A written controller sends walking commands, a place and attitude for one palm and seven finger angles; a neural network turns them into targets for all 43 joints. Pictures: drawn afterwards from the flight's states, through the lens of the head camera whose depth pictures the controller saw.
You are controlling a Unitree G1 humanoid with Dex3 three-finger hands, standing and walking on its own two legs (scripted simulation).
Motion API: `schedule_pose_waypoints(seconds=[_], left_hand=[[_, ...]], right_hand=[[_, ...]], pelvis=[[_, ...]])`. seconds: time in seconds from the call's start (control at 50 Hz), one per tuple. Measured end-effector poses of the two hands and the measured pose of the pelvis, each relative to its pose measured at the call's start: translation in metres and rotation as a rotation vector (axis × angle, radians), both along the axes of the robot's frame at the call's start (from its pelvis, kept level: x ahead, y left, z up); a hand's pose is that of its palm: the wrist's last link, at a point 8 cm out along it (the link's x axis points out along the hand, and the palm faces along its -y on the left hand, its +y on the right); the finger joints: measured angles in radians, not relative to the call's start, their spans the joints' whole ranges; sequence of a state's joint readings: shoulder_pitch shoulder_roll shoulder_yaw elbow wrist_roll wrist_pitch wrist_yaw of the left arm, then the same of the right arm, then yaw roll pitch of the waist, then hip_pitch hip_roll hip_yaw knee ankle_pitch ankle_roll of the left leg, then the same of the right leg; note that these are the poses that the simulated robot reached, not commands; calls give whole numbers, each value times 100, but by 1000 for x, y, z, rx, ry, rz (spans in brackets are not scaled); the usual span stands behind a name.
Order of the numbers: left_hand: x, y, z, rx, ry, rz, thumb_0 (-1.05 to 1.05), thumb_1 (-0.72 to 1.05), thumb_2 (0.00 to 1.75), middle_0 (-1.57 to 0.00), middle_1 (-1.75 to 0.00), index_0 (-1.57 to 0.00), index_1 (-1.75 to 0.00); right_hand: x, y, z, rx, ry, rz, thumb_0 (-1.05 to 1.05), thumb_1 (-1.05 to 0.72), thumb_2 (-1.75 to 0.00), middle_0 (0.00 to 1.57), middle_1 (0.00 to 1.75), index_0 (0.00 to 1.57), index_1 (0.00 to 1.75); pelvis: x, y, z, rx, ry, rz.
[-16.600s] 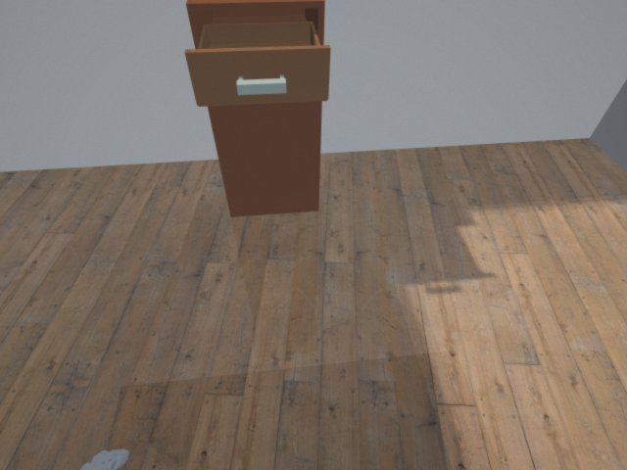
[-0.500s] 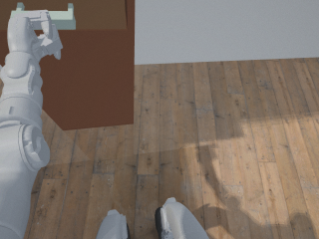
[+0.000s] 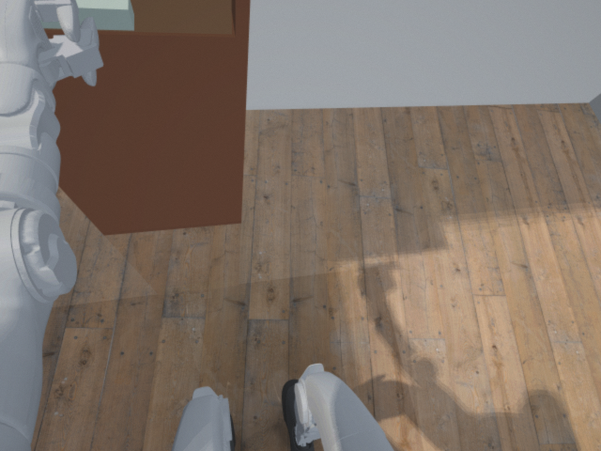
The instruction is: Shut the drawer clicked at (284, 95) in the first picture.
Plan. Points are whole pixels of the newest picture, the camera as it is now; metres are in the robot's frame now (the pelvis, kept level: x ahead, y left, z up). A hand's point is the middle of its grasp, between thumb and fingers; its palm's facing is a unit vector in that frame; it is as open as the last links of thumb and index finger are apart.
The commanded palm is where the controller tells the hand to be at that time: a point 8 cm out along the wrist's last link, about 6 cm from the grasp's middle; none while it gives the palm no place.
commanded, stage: pull the fist back off the drawer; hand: left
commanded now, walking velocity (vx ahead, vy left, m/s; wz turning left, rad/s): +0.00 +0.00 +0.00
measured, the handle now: out of the picture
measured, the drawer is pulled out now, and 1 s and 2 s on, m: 0.00 0.00 0.00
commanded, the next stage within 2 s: draw the hand back to the body in 0.50 s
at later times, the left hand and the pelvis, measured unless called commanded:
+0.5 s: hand (99, 65) +0.56 +0.14 +0.10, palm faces +0.01 -1.00 -0.02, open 3.3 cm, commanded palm +0.53 +0.19 +0.10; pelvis +0.04 +0.00 +0.02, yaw -2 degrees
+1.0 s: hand (31, 125) +0.44 +0.18 +0.15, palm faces +0.02 -1.00 -0.03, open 3.3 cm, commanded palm +0.40 +0.22 +0.16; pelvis +0.05 -0.01 +0.05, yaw -1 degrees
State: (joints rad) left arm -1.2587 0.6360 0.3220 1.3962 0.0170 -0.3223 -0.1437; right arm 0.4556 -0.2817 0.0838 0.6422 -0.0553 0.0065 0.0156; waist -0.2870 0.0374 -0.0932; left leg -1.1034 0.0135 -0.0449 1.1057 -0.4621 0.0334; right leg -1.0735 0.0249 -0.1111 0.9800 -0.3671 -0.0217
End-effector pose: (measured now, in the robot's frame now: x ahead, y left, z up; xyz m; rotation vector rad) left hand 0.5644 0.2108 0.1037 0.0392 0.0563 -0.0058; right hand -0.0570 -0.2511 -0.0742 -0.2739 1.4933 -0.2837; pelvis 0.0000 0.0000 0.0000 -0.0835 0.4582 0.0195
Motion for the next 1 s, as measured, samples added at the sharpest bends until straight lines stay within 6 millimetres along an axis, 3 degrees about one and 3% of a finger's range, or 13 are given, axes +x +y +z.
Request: schedule_pose_waypoints(seconds=[0.16,0.3,0.5,0.68,0.8,1.0], left_hand=[[-4,-7,0,-13,-4,2,5,73,92,-140,-160,-140,-160],[-9,-18,2,-21,-25,1,5,84,91,-140,-160,-140,-160],[-30,-12,-1,-15,-18,16,2,89,90,-140,-160,-140,-160],[-44,-5,6,-9,-77,12,2,90,90,-140,-160,-140,-160],[-75,-5,21,-10,-85,-15,2,90,90,-140,-160,-140,-160],[-148,20,49,-5,-106,27,2,90,90,-140,-160,-140,-160]], right_hand=[[-4,6,0,32,6,-19,0,-90,-90,20,30,21,30],[9,9,0,61,-19,-42,0,-90,-90,20,30,21,30],[60,3,2,89,-102,-40,0,-90,-90,20,30,21,30],[107,-14,2,69,-171,9,0,-90,-90,20,30,21,30],[134,-15,9,93,-266,-5,0,-91,-90,20,30,20,30],[192,-10,31,115,-487,80,0,-91,-90,20,30,20,30]], pelvis=[[3,2,3,6,-14,-14],[15,2,11,17,-37,-35],[39,-1,25,35,-83,-55],[46,-6,27,38,-102,-37],[55,-7,39,45,-145,-52],[52,-12,54,55,-271,-29]])
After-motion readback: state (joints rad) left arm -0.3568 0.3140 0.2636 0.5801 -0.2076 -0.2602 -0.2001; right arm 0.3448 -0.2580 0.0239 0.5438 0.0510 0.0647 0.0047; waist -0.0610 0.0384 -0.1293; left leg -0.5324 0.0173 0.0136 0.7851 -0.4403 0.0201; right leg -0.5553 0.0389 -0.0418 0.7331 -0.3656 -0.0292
